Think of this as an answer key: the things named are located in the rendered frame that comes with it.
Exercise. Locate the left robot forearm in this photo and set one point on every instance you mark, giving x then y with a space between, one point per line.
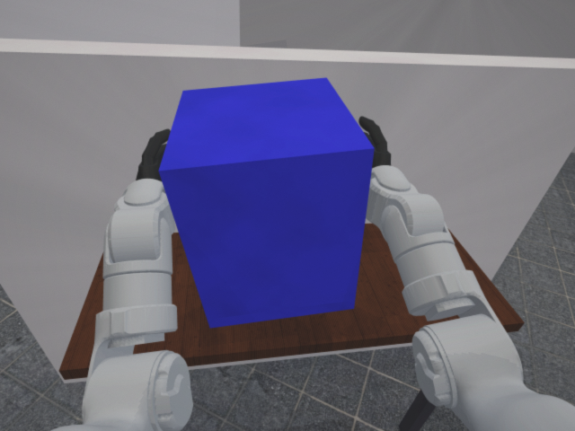
137 269

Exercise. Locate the right robot forearm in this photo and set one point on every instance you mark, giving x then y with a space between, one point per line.
436 283

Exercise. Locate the robot left hand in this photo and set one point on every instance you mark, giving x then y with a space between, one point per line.
152 156

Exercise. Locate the robot left upper arm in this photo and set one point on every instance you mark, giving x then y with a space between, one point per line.
140 392

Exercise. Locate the table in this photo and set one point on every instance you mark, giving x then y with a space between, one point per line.
380 317

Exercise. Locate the robot right hand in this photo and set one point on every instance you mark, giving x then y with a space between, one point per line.
376 138

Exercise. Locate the carton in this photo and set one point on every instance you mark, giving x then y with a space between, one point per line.
268 186

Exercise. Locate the robot right upper arm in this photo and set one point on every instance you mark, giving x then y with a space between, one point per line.
469 366

